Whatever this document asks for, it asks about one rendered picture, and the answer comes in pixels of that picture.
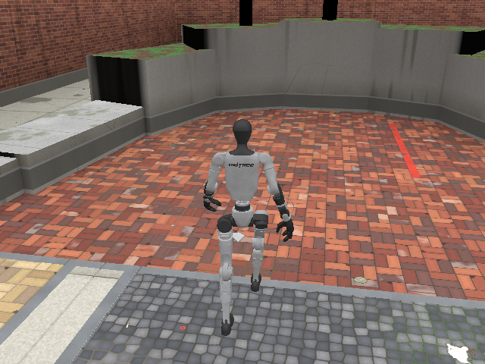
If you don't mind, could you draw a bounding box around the robot left hand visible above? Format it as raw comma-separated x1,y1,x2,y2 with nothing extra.
203,198,221,212

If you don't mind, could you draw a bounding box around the left robot upper arm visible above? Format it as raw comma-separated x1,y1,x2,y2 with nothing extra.
205,152,227,192

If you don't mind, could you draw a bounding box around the robot right hand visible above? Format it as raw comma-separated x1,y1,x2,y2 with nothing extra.
276,219,294,242

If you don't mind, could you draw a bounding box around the right robot upper arm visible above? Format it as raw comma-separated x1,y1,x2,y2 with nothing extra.
258,152,280,195

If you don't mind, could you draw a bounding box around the right robot forearm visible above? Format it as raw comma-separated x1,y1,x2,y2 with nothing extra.
273,183,291,221

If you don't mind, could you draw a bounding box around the left robot shin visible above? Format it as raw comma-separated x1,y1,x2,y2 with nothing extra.
219,267,232,324

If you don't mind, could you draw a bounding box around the right robot foot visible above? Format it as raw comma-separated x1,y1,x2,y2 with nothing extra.
251,273,261,292

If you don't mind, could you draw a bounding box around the left robot forearm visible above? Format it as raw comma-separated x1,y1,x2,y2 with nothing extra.
203,180,214,202

